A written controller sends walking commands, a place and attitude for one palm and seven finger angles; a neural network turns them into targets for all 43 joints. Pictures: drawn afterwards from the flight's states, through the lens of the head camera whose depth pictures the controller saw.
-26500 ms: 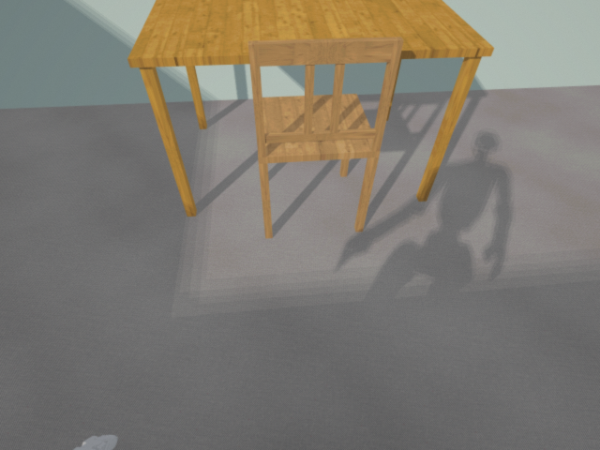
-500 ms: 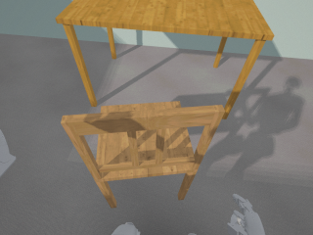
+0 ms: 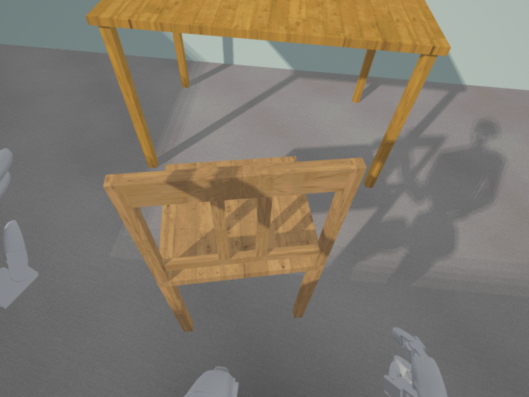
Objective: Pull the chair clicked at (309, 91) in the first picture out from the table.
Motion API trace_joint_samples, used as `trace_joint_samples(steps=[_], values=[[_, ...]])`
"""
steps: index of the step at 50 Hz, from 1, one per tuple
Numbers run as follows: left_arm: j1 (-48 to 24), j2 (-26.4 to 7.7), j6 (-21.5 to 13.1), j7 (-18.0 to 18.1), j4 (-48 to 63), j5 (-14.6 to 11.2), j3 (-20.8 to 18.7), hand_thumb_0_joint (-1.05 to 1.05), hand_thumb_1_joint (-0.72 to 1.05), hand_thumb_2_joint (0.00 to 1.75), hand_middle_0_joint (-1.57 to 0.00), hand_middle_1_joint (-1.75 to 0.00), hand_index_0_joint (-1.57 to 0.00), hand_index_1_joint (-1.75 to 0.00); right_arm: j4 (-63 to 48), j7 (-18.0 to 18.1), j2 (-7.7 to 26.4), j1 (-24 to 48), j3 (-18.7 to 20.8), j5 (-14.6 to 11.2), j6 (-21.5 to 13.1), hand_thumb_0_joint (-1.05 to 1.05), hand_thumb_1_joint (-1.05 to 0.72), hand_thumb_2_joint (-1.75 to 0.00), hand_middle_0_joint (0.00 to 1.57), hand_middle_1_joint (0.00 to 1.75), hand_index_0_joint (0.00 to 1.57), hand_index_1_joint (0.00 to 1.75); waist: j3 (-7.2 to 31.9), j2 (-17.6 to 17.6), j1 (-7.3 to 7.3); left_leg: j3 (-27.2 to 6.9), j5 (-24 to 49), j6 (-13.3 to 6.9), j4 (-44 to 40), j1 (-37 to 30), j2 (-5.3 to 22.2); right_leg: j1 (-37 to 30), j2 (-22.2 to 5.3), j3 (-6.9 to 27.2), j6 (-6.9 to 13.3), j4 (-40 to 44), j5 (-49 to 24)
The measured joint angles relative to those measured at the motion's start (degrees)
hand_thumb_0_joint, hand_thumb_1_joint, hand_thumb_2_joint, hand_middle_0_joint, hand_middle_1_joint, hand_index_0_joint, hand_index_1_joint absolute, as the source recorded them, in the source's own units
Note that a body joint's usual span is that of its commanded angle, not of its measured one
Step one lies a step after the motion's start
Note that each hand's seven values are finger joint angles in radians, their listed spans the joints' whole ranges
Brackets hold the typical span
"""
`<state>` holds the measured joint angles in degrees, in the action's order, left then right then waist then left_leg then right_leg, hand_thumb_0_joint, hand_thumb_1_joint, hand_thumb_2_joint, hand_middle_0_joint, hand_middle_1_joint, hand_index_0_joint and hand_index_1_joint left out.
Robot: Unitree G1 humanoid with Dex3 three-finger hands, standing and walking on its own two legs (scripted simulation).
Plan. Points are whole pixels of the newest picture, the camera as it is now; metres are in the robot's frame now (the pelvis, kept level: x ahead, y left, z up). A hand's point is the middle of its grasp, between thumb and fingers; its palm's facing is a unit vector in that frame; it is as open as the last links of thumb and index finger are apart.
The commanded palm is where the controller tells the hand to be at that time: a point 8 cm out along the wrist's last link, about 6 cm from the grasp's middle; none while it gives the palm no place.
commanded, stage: step back with the hand held close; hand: left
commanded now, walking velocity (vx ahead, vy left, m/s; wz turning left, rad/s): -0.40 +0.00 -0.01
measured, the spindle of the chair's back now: (221, 230) +0.44 +0.12 -0.11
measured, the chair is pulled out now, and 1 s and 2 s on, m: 0.57 0.57 0.57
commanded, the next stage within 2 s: stop stepping back and stand still in 0.12 s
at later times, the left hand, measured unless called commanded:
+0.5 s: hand out of the picture +0.09 +0.23 +0.17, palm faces +0.38 -0.77 -0.51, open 7.4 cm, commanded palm +0.04 +0.27 +0.18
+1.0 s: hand out of the picture +0.07 +0.24 +0.17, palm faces +0.43 -0.79 -0.44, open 7.4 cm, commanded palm +0.01 +0.27 +0.18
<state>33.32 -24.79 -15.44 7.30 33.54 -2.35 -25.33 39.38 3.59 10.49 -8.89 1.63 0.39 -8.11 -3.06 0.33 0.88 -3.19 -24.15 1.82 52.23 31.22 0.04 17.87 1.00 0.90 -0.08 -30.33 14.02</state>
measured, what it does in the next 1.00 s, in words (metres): walks backwards: left foot, then right foot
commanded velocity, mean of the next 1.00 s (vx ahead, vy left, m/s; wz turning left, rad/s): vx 0.05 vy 0.02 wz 0.00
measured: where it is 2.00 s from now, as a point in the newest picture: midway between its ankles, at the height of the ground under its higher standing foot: outside the picture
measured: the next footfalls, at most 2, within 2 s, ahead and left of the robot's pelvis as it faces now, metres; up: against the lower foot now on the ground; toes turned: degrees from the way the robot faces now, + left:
left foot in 0.10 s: +0.05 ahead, +0.12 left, +0.00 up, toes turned +1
right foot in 0.36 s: -0.09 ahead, -0.14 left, +0.00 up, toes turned -3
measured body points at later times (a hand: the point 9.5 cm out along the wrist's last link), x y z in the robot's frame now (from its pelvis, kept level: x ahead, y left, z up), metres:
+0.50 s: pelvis -0.11 -0.02 +0.00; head -0.11 -0.02 +0.45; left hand +0.06 +0.27 +0.20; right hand +0.02 -0.27 -0.10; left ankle -0.06 +0.11 -0.70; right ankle -0.08 -0.15 -0.73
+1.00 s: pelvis -0.13 -0.02 +0.00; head -0.14 -0.02 +0.45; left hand +0.04 +0.28 +0.19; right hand +0.00 -0.27 -0.09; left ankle -0.11 +0.09 -0.73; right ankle -0.13 -0.14 -0.73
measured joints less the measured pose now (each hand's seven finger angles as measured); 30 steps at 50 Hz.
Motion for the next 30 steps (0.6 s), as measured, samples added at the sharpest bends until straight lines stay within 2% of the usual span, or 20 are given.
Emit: trace_joint_samples(steps=[1,3,5,7,8,11,14,17,18,20,22,24,26,28,30], values=[[0.4,-0.1,0.2,0.4,-0.6,0.3,-0.2,0.01,0.89,0.90,-0.21,-0.30,-0.22,-0.30,0.1,0.4,0.0,0.0,-0.1,-0.1,0.7,0.01,-0.90,-0.90,0.21,0.30,0.21,0.30,0.6,0.7,-0.42,0.9,-1.2,-0.1,-0.3,-1.4,-0.7,0.1,-0.8,0.5,-0.3,0.8,-0.7],[0.9,-0.8,0.5,1.1,-1.6,0.5,-1.2,0.01,0.89,0.90,-0.21,-0.30,-0.22,-0.30,-0.6,1.1,0.1,0.1,-0.4,-0.2,1.7,0.02,-0.90,-0.90,0.21,0.30,0.21,0.30,1.4,1.7,-1.45,2.4,0.8,-0.4,-9.0,-6.3,-0.9,0.7,-1.8,0.9,-1.0,1.5,-1.6],[0.8,-1.9,0.7,1.5,-1.5,0.3,-2.1,0.01,0.89,0.90,-0.21,-0.30,-0.22,-0.30,-2.4,1.4,0.8,0.1,-0.2,-0.4,1.9,0.02,-0.90,-0.90,0.21,0.30,0.21,0.30,1.3,0.9,-2.47,3.0,12.1,-1.6,-20.6,-11.5,0.8,2.4,-1.4,0.0,-1.7,-0.7,-1.2],[-0.6,-3.3,0.5,1.4,-1.8,-0.1,-2.9,0.01,0.89,0.90,-0.21,-0.30,-0.21,-0.30,-2.4,1.0,-0.5,1.3,0.6,-0.6,1.8,0.01,-0.90,-0.90,0.20,0.30,0.21,0.30,-0.5,3.6,-1.94,4.4,12.4,-2.6,-20.8,-11.6,-0.3,5.4,-2.1,1.3,-1.1,-8.0,4.7],[-0.7,-3.3,0.6,1.2,-1.9,-0.4,-3.0,0.01,0.89,0.90,-0.21,-0.30,-0.21,-0.30,-2.5,0.7,-1.0,1.6,0.6,-0.2,1.5,0.01,-0.90,-0.90,0.20,0.30,0.21,0.30,-0.9,4.1,-1.65,4.9,11.9,-2.7,-20.6,-11.4,-0.2,7.0,-1.5,1.7,-0.9,-12.5,8.7],[-0.7,-2.0,1.9,0.9,0.1,-0.7,-1.7,0.01,0.89,0.90,-0.21,-0.30,-0.21,-0.30,-2.8,-0.3,-1.8,1.5,0.0,0.4,-0.4,0.01,-0.90,-0.90,0.20,0.30,0.21,0.30,-1.7,3.1,-1.44,4.4,12.8,-2.4,-21.7,-11.2,1.7,8.3,0.4,0.6,-0.7,-19.6,12.3],[0.2,-1.6,1.9,0.6,2.9,-0.9,-1.0,0.01,0.89,0.90,-0.21,-0.30,-0.21,-0.30,-3.3,-1.3,-2.1,0.7,-0.4,0.0,-1.1,0.01,-0.90,-0.90,0.21,0.30,0.21,0.30,-1.7,1.9,-0.80,4.1,14.7,-1.7,-22.6,-10.5,3.6,5.8,0.2,-1.4,-0.3,-16.7,11.3],[2.1,-2.5,2.3,0.6,3.5,-1.4,-1.9,0.01,0.89,0.90,-0.21,-0.30,-0.21,-0.30,-4.6,-1.4,-2.1,-0.7,-1.2,-0.8,-0.6,0.01,-0.90,-0.90,0.21,0.30,0.21,0.30,-0.5,0.7,-0.80,4.2,15.3,-0.9,-21.4,-8.7,4.8,0.3,-1.2,-2.3,-0.7,-6.8,10.1],[2.3,-3.2,2.5,0.7,2.8,-1.4,-2.4,0.01,0.89,0.90,-0.21,-0.30,-0.21,-0.30,-5.1,-1.3,-2.0,-1.3,-1.5,-1.0,-0.5,0.01,-0.90,-0.90,0.21,0.30,0.21,0.30,-0.2,0.4,-0.92,4.2,15.1,-0.8,-20.3,-7.8,4.8,-2.1,-1.8,-2.6,-0.7,-2.4,8.4],[1.0,-3.0,2.9,0.6,0.0,-1.1,-2.0,0.01,0.89,0.90,-0.21,-0.30,-0.21,-0.30,-4.7,-0.9,-1.0,-1.6,-1.6,-1.3,0.0,0.01,-0.90,-0.90,0.21,0.30,0.21,0.30,-1.2,-2.1,-1.59,2.7,12.8,-0.7,-17.4,-6.8,5.8,-3.8,-0.8,-4.0,-1.0,0.9,0.3],[0.3,-2.6,4.0,0.5,-2.4,-0.7,-1.2,0.01,0.89,0.90,-0.21,-0.30,-0.21,-0.30,-3.5,-0.8,-0.3,-2.8,-1.5,-1.6,1.2,0.01,-0.90,-0.90,0.21,0.30,0.21,0.30,-0.8,-2.9,-1.95,1.3,4.5,-0.9,-13.4,-5.9,4.9,-3.8,-0.8,-4.7,-0.6,0.1,-0.5],[1.3,-1.0,5.0,0.8,-3.7,-0.5,-0.5,0.01,0.89,0.90,-0.21,-0.30,-0.21,-0.30,-2.3,-0.8,0.6,-4.3,-1.2,-1.7,2.6,0.01,-0.90,-0.90,0.21,0.30,0.21,0.30,1.0,-1.8,-1.41,1.4,2.1,-1.3,-4.6,-4.9,2.4,-2.9,-1.7,-3.2,-0.1,-0.9,0.2],[1.5,0.7,5.7,1.0,-5.1,-0.2,0.5,0.01,0.89,0.90,-0.21,-0.30,-0.21,-0.30,-1.3,-0.6,1.6,-6.1,-0.9,-1.6,3.6,0.01,-0.90,-0.90,0.21,0.30,0.21,0.30,3.0,-0.6,-1.57,2.8,1.0,-2.1,-0.8,-6.4,0.6,-2.3,-2.8,-2.3,0.0,-1.0,0.3],[0.3,1.8,5.7,1.2,-6.5,0.4,1.5,0.01,0.89,0.90,-0.21,-0.30,-0.21,-0.30,-0.7,-0.1,2.6,-7.9,-0.6,-1.5,3.7,0.01,-0.90,-0.90,0.21,0.30,0.21,0.30,4.7,0.0,-2.19,4.0,0.3,-3.0,-6.3,-10.7,0.2,-1.8,-3.4,-2.7,-0.2,-0.8,-0.1],[-1.4,2.3,5.3,1.5,-6.8,0.9,2.2,0.01,0.89,0.90,-0.21,-0.30,-0.21,-0.30,-0.8,0.5,3.9,-9.3,0.2,-1.4,2.8,0.02,-0.90,-0.90,0.21,0.30,0.21,0.30,5.3,-0.7,-3.23,3.6,0.4,-4.0,-17.1,-15.9,0.8,-1.0,-3.1,-4.2,-0.5,-1.4,-0.3]])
